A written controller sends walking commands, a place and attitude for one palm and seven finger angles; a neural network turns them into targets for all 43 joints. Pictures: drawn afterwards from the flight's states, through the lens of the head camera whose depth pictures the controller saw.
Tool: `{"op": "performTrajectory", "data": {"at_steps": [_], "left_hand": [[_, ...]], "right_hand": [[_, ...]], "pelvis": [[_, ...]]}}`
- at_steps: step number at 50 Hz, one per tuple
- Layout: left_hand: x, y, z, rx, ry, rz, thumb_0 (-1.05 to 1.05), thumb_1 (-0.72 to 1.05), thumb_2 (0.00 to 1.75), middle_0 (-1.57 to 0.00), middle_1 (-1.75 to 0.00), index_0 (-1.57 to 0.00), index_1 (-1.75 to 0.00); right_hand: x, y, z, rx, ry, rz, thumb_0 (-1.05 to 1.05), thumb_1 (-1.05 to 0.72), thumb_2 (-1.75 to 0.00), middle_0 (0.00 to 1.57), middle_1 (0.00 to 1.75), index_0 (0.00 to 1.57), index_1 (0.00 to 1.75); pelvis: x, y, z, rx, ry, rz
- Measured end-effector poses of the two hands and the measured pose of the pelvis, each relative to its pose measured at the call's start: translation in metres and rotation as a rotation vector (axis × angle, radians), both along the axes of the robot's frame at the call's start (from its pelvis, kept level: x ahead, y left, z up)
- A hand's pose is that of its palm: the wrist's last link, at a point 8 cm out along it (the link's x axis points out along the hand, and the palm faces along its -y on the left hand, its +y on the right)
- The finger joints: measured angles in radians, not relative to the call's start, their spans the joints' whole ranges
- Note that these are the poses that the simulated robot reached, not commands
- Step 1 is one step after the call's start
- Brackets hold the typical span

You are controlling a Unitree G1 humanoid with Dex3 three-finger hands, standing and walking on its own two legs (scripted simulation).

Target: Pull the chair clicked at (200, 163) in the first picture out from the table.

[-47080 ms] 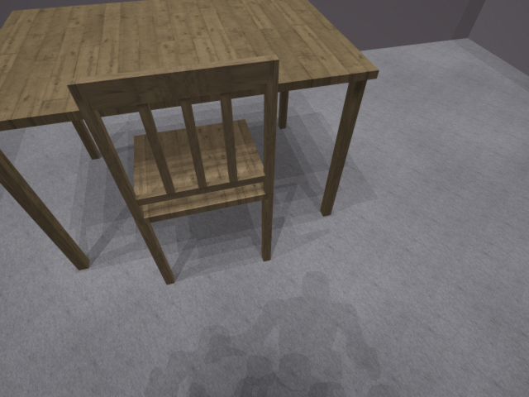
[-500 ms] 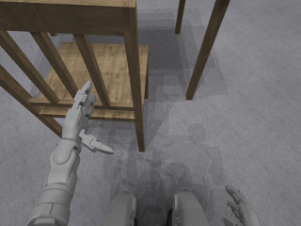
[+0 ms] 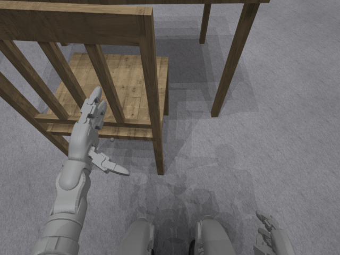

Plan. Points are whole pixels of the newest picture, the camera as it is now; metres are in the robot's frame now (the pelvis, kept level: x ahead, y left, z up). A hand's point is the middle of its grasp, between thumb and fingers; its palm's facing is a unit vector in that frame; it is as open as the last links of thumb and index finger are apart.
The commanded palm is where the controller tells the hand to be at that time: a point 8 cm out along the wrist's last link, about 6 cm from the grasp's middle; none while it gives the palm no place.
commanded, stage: aim the fingers beside a spindle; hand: left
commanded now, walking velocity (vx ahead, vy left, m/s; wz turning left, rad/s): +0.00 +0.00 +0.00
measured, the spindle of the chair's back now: (74, 88) +0.51 +0.28 +0.03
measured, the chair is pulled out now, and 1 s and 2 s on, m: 0.19 0.19 0.19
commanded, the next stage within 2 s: push the fingers through the gap in 1.64 s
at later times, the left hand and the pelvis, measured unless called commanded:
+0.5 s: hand (117, 148) +0.35 +0.14 +0.02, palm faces -0.08 -1.00 -0.03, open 16.9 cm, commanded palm +0.33 +0.20 +0.03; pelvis -0.01 -0.01 +0.00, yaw +0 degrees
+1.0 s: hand (110, 134) +0.37 +0.15 +0.05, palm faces -0.04 -0.99 -0.09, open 16.9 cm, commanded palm +0.34 +0.20 +0.03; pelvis -0.01 +0.00 +0.00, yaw +0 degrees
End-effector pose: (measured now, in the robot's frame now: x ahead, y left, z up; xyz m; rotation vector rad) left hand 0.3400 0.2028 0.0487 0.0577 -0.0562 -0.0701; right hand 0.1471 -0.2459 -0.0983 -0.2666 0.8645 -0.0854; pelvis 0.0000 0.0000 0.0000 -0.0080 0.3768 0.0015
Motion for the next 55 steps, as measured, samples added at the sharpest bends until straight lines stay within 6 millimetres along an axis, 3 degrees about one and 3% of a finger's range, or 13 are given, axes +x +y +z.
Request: {"op": "performTrajectory", "data": {"at_steps": [8,14,17,24,33,38,41,47,49,55], "left_hand": [[-0.004,-0.004,-0.027,-0.018,0.117,0.002,-0.02,-0.50,0.30,-0.06,-0.08,-0.06,-0.08],[-0.008,0.000,0.001,0.011,-0.018,0.021,-0.02,-0.50,0.30,-0.06,-0.08,-0.06,-0.08],[-0.006,-0.001,0.004,0.018,-0.012,0.009,-0.02,-0.50,0.30,-0.06,-0.08,-0.06,-0.08],[-0.007,-0.008,-0.029,-0.020,0.131,-0.009,-0.01,-0.50,0.30,-0.06,-0.08,-0.06,-0.08],[0.000,0.005,0.008,0.022,-0.036,0.024,-0.02,-0.50,0.30,-0.06,-0.08,-0.06,-0.08],[-0.001,-0.001,-0.023,-0.013,0.136,-0.021,-0.01,-0.50,0.30,-0.05,-0.08,-0.06,-0.08],[-0.004,-0.008,-0.034,-0.034,0.154,-0.022,-0.01,-0.50,0.30,-0.05,-0.08,-0.06,-0.08],[0.001,-0.003,0.003,0.010,-0.046,0.018,-0.02,-0.50,0.30,-0.06,-0.08,-0.06,-0.08],[0.007,0.002,0.006,0.029,-0.047,0.023,-0.02,-0.50,0.30,-0.06,-0.08,-0.06,-0.08],[0.007,0.002,-0.028,-0.015,0.155,-0.007,-0.01,-0.50,0.30,-0.05,-0.08,-0.06,-0.08]], "right_hand": [[0.002,-0.004,0.001,-0.003,-0.024,-0.006,0.01,-0.91,-0.90,0.21,0.30,0.20,0.30],[0.000,-0.004,-0.001,0.003,-0.028,0.001,0.01,-0.91,-0.90,0.21,0.29,0.20,0.30],[-0.001,-0.002,-0.003,0.014,-0.023,0.005,0.01,-0.91,-0.90,0.21,0.29,0.20,0.30],[-0.007,-0.004,-0.003,0.007,-0.024,-0.009,0.01,-0.91,-0.90,0.21,0.30,0.20,0.30],[-0.012,-0.005,-0.005,0.006,-0.011,-0.007,0.01,-0.91,-0.90,0.21,0.29,0.20,0.30],[-0.013,-0.003,-0.003,0.010,-0.005,-0.012,0.01,-0.91,-0.90,0.21,0.30,0.20,0.30],[-0.013,-0.004,-0.002,-0.005,-0.009,-0.017,0.01,-0.91,-0.90,0.21,0.30,0.20,0.30],[-0.010,-0.004,-0.003,-0.009,-0.010,-0.009,0.01,-0.91,-0.90,0.21,0.29,0.20,0.30],[-0.009,-0.002,-0.004,-0.002,-0.004,-0.007,0.01,-0.91,-0.90,0.21,0.29,0.20,0.30],[-0.008,0.000,-0.003,0.013,0.004,-0.015,0.01,-0.91,-0.90,0.21,0.30,0.20,0.30]], "pelvis": [[-0.004,-0.003,-0.002,0.005,0.004,-0.004],[-0.005,-0.004,-0.003,0.006,-0.006,-0.003],[-0.006,-0.005,-0.002,0.006,-0.011,0.001],[-0.009,-0.005,-0.004,0.010,0.000,-0.003],[-0.009,-0.004,-0.004,0.008,-0.007,-0.003],[-0.009,-0.002,-0.002,0.006,-0.002,0.001],[-0.008,-0.001,-0.003,0.005,0.006,-0.003],[-0.006,0.000,-0.004,0.004,0.002,-0.006],[-0.006,-0.001,-0.004,0.005,0.001,-0.004],[-0.005,0.000,-0.002,0.004,0.010,-0.002]]}}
